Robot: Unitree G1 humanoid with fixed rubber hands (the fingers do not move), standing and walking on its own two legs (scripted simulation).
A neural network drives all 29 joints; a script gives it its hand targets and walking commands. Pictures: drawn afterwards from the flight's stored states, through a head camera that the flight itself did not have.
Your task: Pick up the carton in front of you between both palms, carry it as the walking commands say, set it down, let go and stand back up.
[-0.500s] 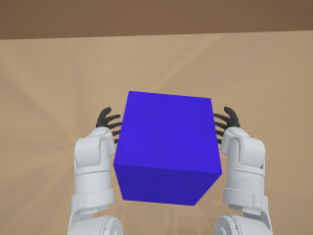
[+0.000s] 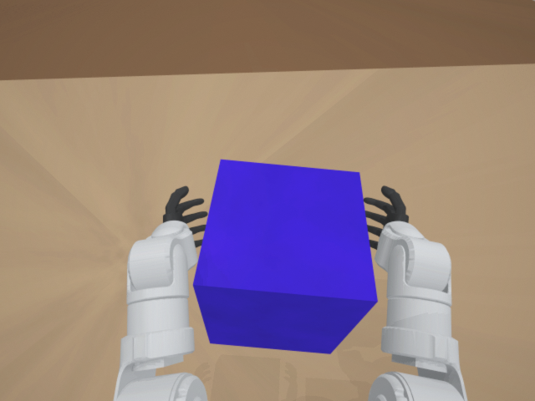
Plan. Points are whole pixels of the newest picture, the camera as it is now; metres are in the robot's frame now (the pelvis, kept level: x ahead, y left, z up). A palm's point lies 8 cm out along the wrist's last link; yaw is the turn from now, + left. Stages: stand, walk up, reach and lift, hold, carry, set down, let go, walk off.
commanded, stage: carry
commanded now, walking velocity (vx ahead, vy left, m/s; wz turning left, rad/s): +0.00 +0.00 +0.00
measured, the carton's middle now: (279, 263) +0.33 +0.00 +0.04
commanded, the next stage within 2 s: none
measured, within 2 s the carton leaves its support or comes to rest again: neither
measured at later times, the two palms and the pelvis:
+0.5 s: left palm (174, 244) +0.31 +0.15 +0.12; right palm (395, 244) +0.31 -0.16 +0.12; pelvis -0.02 +0.00 +0.00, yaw +0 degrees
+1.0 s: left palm (173, 249) +0.30 +0.15 +0.12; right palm (398, 249) +0.30 -0.16 +0.12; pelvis -0.03 +0.00 +0.00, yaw +0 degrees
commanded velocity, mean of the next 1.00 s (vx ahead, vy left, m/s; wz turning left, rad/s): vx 0.00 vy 0.00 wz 0.00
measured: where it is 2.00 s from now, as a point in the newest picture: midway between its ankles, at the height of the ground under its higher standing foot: outside the picture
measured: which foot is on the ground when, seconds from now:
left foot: down 0.00-1.00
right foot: down 0.00-1.00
